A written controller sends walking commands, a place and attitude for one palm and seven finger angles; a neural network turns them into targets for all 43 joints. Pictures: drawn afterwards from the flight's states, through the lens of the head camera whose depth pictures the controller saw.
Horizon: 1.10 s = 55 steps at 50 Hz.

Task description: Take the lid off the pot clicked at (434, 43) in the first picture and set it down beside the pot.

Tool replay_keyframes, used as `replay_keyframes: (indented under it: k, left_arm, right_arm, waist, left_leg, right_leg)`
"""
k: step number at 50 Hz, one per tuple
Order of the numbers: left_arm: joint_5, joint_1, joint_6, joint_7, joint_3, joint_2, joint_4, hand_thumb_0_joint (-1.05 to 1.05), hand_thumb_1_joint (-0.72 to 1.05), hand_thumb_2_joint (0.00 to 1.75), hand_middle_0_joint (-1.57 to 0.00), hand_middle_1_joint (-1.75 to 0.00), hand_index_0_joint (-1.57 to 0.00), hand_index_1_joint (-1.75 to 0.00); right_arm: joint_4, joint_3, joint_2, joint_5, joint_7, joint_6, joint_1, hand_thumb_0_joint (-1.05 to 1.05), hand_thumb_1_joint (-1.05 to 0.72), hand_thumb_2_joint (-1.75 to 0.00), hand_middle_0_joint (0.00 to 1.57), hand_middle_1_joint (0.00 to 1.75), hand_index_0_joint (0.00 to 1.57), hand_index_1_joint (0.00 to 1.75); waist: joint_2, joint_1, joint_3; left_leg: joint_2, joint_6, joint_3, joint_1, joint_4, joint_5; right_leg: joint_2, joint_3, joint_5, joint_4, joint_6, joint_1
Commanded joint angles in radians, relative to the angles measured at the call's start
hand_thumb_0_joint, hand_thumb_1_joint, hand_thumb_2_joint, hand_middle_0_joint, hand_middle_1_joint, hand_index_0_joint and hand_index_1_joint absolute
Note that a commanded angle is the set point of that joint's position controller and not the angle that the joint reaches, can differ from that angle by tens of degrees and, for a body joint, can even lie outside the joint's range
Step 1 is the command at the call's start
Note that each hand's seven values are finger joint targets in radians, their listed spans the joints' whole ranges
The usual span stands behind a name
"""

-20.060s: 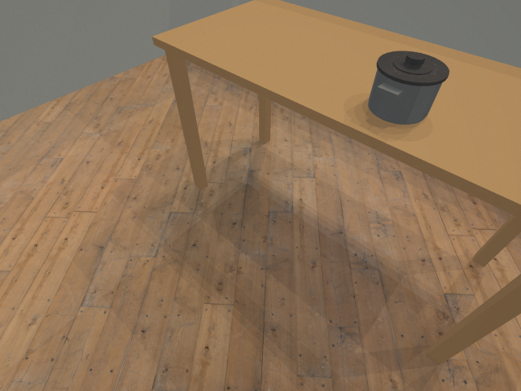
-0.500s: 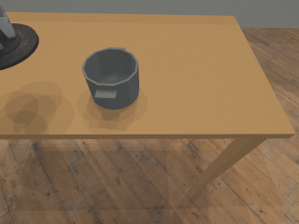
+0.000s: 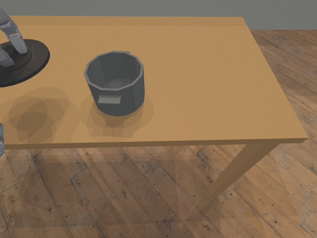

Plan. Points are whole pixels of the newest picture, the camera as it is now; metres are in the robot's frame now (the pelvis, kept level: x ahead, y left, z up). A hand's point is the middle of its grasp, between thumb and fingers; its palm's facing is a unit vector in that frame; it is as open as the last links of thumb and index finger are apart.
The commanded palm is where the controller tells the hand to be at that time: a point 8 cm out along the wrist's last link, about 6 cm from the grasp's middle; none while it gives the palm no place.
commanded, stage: lower the lid onto the table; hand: left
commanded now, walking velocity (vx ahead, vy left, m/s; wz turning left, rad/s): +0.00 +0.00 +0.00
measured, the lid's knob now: (6, 53) +0.51 +0.31 +0.19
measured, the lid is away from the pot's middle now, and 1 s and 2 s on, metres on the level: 0.23 0.25 0.23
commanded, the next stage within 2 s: open the fingers wide in 1.78 s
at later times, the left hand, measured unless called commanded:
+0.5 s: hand (6, 65) +0.48 +0.31 +0.18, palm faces -0.41 -0.19 -0.89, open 6.6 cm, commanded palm +0.52 +0.31 +0.25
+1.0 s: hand (9, 77) +0.48 +0.32 +0.14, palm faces -0.46 -0.19 -0.87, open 6.6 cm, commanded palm +0.53 +0.32 +0.22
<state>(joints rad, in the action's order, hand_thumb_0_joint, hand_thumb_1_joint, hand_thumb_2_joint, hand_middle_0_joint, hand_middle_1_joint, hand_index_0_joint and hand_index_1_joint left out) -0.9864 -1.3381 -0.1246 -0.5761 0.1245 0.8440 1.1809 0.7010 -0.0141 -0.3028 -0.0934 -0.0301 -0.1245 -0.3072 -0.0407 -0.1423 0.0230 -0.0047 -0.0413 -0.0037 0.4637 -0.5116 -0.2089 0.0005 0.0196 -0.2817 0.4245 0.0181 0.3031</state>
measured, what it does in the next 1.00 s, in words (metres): stands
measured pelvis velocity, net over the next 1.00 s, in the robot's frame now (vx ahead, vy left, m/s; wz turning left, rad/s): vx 0.00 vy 0.01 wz -0.02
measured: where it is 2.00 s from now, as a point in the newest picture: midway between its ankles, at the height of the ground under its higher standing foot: outside the picture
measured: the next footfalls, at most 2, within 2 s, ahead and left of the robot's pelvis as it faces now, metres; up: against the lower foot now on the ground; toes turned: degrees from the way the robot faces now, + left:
none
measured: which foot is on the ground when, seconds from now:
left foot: down 0.00-1.00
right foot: down 0.00-1.00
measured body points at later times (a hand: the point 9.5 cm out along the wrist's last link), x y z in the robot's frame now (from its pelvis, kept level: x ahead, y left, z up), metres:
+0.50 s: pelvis +0.00 +0.01 +0.00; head +0.07 +0.02 +0.44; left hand +0.50 +0.31 +0.23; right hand +0.01 -0.28 -0.12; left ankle +0.02 +0.09 -0.74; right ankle -0.05 -0.14 -0.74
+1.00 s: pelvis +0.00 +0.01 -0.01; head +0.09 +0.03 +0.43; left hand +0.50 +0.33 +0.19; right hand -0.01 -0.27 -0.12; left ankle +0.02 +0.09 -0.74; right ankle -0.05 -0.14 -0.74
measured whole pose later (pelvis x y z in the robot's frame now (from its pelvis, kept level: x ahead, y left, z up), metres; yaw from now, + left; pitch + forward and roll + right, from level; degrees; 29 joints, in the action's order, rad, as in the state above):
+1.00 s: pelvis +0.00 +0.01 -0.01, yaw -1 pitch +13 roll -3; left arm -0.99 -1.28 -0.05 -0.53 0.14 0.86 1.27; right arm 0.73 -0.02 -0.30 -0.09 -0.07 -0.10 -0.36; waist -0.02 -0.16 0.05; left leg 0.01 -0.05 -0.01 0.59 -0.62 -0.26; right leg -0.01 0.01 -0.31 0.50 0.03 0.42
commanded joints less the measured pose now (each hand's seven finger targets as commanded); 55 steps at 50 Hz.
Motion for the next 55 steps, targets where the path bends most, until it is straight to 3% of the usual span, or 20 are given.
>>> replay_keyframes:
  k: [1, 2, 3, 11, 12, 14, 17, 19, 22, 24, 26, 27, 28, 32, 35, 42, 45, 48, 52, 55]
  left_arm:
    - [-0.013, -0.607, 0.008, 0.064, -0.047, 0.305, -0.227, 0.00, 0.78, 0.83, -0.86, -1.05, -0.91, -1.08]
    - [0.000, -0.600, 0.017, 0.062, -0.019, 0.268, -0.260, 0.00, 0.78, 0.83, -0.86, -1.05, -0.91, -1.08]
    - [-0.010, -0.622, 0.018, 0.069, -0.050, 0.301, -0.282, 0.00, 0.78, 0.83, -0.86, -1.05, -0.91, -1.08]
    - [-0.004, -0.576, 0.025, 0.075, -0.028, 0.285, -0.181, 0.00, 0.78, 0.83, -0.86, -1.05, -0.91, -1.08]
    - [0.008, -0.575, 0.031, 0.069, 0.012, 0.239, -0.209, 0.00, 0.78, 0.83, -0.86, -1.05, -0.91, -1.08]
    - [-0.008, -0.625, 0.036, 0.080, -0.027, 0.284, -0.248, 0.00, 0.78, 0.83, -0.86, -1.05, -0.91, -1.08]
    - [0.009, -0.591, 0.043, 0.077, 0.010, 0.221, -0.250, 0.00, 0.78, 0.83, -0.86, -1.05, -0.91, -1.08]
    - [-0.007, -0.567, 0.044, 0.083, -0.045, 0.287, -0.194, 0.00, 0.78, 0.83, -0.86, -1.05, -0.91, -1.08]
    - [0.005, -0.547, 0.047, 0.080, 0.000, 0.237, -0.179, 0.00, 0.78, 0.83, -0.86, -1.05, -0.91, -1.08]
    - [-0.012, -0.572, 0.050, 0.091, -0.050, 0.306, -0.172, 0.00, 0.78, 0.83, -0.86, -1.05, -0.91, -1.08]
    - [-0.008, -0.586, 0.050, 0.092, -0.031, 0.294, -0.168, 0.00, 0.78, 0.83, -0.86, -1.05, -0.91, -1.08]
    - [0.000, -0.585, 0.060, 0.089, -0.016, 0.278, -0.201, 0.00, 0.78, 0.83, -0.86, -1.05, -0.91, -1.08]
    - [-0.013, -0.626, 0.063, 0.100, -0.073, 0.347, -0.259, 0.00, 0.78, 0.83, -0.86, -1.05, -0.91, -1.08]
    - [-0.005, -0.516, 0.075, 0.094, -0.054, 0.311, -0.167, 0.00, 0.78, 0.83, -0.86, -1.05, -0.91, -1.08]
    - [-0.011, -0.534, 0.067, 0.097, -0.053, 0.316, -0.139, 0.00, 0.78, 0.83, -0.86, -1.05, -0.91, -1.08]
    - [0.000, -0.531, 0.084, 0.100, -0.039, 0.294, -0.187, 0.00, 0.78, 0.83, -0.86, -1.05, -0.91, -1.08]
    - [-0.006, -0.508, 0.079, 0.101, -0.043, 0.299, -0.121, 0.00, 0.78, 0.83, -0.86, -1.05, -0.91, -1.08]
    - [-0.001, -0.581, 0.090, 0.107, -0.039, 0.297, -0.230, 0.00, 0.78, 0.83, -0.86, -1.05, -0.91, -1.08]
    - [0.008, -0.521, 0.097, 0.105, -0.023, 0.267, -0.171, 0.00, 0.78, 0.83, -0.86, -1.05, -0.91, -1.08]
    - [-0.004, -0.531, 0.101, 0.114, -0.063, 0.310, -0.182, 0.00, 0.78, 0.83, -0.86, -1.05, -0.91, -1.08]
  right_arm:
    - [-0.064, 0.055, -0.183, 0.003, -0.016, 0.021, -0.073, 0.00, -0.90, -0.90, 0.20, 0.30, 0.20, 0.30]
    - [-0.072, 0.057, -0.184, 0.002, -0.019, 0.025, -0.075, 0.00, -0.90, -0.90, 0.20, 0.30, 0.20, 0.30]
    - [-0.065, 0.059, -0.184, 0.007, -0.017, 0.025, -0.079, 0.00, -0.90, -0.90, 0.20, 0.30, 0.20, 0.30]
    - [-0.043, 0.055, -0.191, 0.005, -0.027, 0.034, -0.097, 0.00, -0.90, -0.90, 0.20, 0.30, 0.20, 0.30]
    - [-0.045, 0.056, -0.189, 0.001, -0.031, 0.038, -0.095, 0.00, -0.90, -0.90, 0.20, 0.30, 0.20, 0.30]
    - [-0.040, 0.057, -0.190, 0.009, -0.031, 0.039, -0.101, 0.00, -0.90, -0.90, 0.20, 0.30, 0.20, 0.30]
    - [-0.039, 0.061, -0.185, 0.009, -0.036, 0.052, -0.117, 0.00, -0.90, -0.90, 0.20, 0.30, 0.20, 0.30]
    - [-0.031, 0.058, -0.191, 0.010, -0.032, 0.045, -0.116, 0.00, -0.90, -0.90, 0.20, 0.30, 0.20, 0.30]
    - [-0.032, 0.058, -0.192, 0.006, -0.035, 0.048, -0.119, 0.00, -0.90, -0.90, 0.20, 0.30, 0.20, 0.30]
    - [-0.027, 0.055, -0.195, 0.010, -0.035, 0.042, -0.118, 0.00, -0.90, -0.90, 0.20, 0.30, 0.20, 0.30]
    - [-0.024, 0.054, -0.195, 0.006, -0.038, 0.043, -0.125, 0.00, -0.90, -0.90, 0.20, 0.30, 0.20, 0.30]
    - [-0.033, 0.055, -0.192, 0.005, -0.042, 0.047, -0.120, 0.00, -0.90, -0.90, 0.20, 0.30, 0.20, 0.30]
    - [-0.034, 0.057, -0.195, 0.011, -0.039, 0.045, -0.124, 0.00, -0.90, -0.90, 0.20, 0.30, 0.20, 0.30]
    - [-0.038, 0.056, -0.188, 0.006, -0.041, 0.047, -0.142, 0.00, -0.90, -0.90, 0.20, 0.30, 0.20, 0.30]
    - [-0.028, 0.055, -0.195, 0.006, -0.036, 0.034, -0.139, 0.00, -0.90, -0.90, 0.20, 0.30, 0.20, 0.30]
    - [-0.035, 0.057, -0.190, 0.007, -0.047, 0.039, -0.152, 0.00, -0.90, -0.90, 0.20, 0.30, 0.20, 0.30]
    - [-0.020, 0.056, -0.193, 0.007, -0.045, 0.036, -0.162, 0.00, -0.90, -0.90, 0.20, 0.30, 0.20, 0.30]
    - [-0.024, 0.060, -0.195, 0.012, -0.049, 0.039, -0.158, 0.00, -0.90, -0.90, 0.20, 0.30, 0.20, 0.30]
    - [-0.022, 0.056, -0.193, 0.009, -0.058, 0.044, -0.163, 0.00, -0.90, -0.90, 0.20, 0.30, 0.20, 0.30]
    - [-0.016, 0.060, -0.194, 0.014, -0.055, 0.045, -0.172, 0.00, -0.90, -0.90, 0.20, 0.30, 0.20, 0.30]
  waist:
    - [-0.093, 0.001, 0.453]
    - [-0.137, 0.004, 0.474]
    - [-0.138, 0.006, 0.490]
    - [-0.096, -0.009, 0.426]
    - [-0.132, -0.014, 0.441]
    - [-0.164, -0.008, 0.483]
    - [-0.193, -0.012, 0.495]
    - [-0.119, -0.011, 0.473]
    - [-0.148, -0.013, 0.461]
    - [-0.114, -0.012, 0.466]
    - [-0.114, -0.017, 0.474]
    - [-0.174, -0.012, 0.494]
    - [-0.174, -0.004, 0.549]
    - [-0.165, -0.008, 0.510]
    - [-0.131, -0.015, 0.472]
    - [-0.189, -0.015, 0.536]
    - [-0.135, -0.025, 0.476]
    - [-0.217, -0.017, 0.545]
    - [-0.187, -0.022, 0.510]
    - [-0.178, -0.018, 0.526]
  left_leg:
    - [-0.028, -0.052, 0.029, -0.424, -0.019, 0.348]
    - [-0.022, -0.052, 0.028, -0.455, -0.022, 0.402]
    - [-0.019, -0.049, 0.040, -0.480, -0.027, 0.418]
    - [-0.029, -0.053, 0.029, -0.412, -0.028, 0.298]
    - [-0.018, -0.051, 0.028, -0.444, -0.031, 0.349]
    - [-0.021, -0.050, 0.042, -0.479, -0.044, 0.382]
    - [-0.010, -0.041, 0.053, -0.532, -0.057, 0.489]
    - [-0.018, -0.046, 0.047, -0.467, -0.059, 0.406]
    - [-0.016, -0.041, 0.040, -0.459, -0.057, 0.393]
    - [-0.020, -0.045, 0.038, -0.434, -0.063, 0.351]
    - [-0.019, -0.044, 0.040, -0.427, -0.062, 0.345]
    - [-0.015, -0.040, 0.037, -0.458, -0.071, 0.421]
    - [-0.009, -0.037, 0.048, -0.492, -0.077, 0.441]
    - [-0.010, -0.032, 0.046, -0.477, -0.098, 0.526]
    - [-0.012, -0.039, 0.037, -0.424, -0.092, 0.414]
    - [-0.005, -0.035, 0.044, -0.481, -0.117, 0.505]
    - [-0.008, -0.041, 0.038, -0.424, -0.114, 0.392]
    - [0.000, -0.033, 0.053, -0.496, -0.123, 0.470]
    - [-0.001, -0.030, 0.048, -0.455, -0.121, 0.429]
    - [-0.002, -0.035, 0.052, -0.460, -0.133, 0.424]
  right_leg:
    - [-0.064, 0.028, 0.312, -0.027, -0.036, 0.034]
    - [-0.060, 0.031, 0.324, -0.029, -0.041, 0.044]
    - [-0.066, 0.029, 0.315, -0.025, -0.038, 0.049]
    - [-0.067, 0.031, 0.276, -0.025, -0.036, 0.079]
    - [-0.064, 0.035, 0.289, -0.027, -0.040, 0.095]
    - [-0.072, 0.030, 0.286, -0.019, -0.039, 0.097]
    - [-0.075, 0.044, 0.296, -0.014, -0.044, 0.141]
    - [-0.076, 0.035, 0.284, -0.010, -0.035, 0.121]
    - [-0.071, 0.042, 0.278, -0.006, -0.041, 0.144]
    - [-0.074, 0.034, 0.275, 0.000, -0.035, 0.125]
    - [-0.074, 0.035, 0.277, 0.005, -0.033, 0.128]
    - [-0.072, 0.035, 0.303, 0.009, -0.040, 0.139]
    - [-0.075, 0.029, 0.300, 0.012, -0.033, 0.121]
    - [-0.080, 0.040, 0.326, 0.025, -0.035, 0.157]
    - [-0.080, 0.035, 0.293, 0.022, -0.029, 0.165]
    - [-0.083, 0.038, 0.301, 0.037, -0.033, 0.195]
    - [-0.086, 0.038, 0.263, 0.034, -0.027, 0.207]
    - [-0.087, 0.037, 0.266, 0.040, -0.031, 0.224]
    - [-0.087, 0.045, 0.248, 0.046, -0.035, 0.237]
    - [-0.088, 0.038, 0.252, 0.050, -0.031, 0.234]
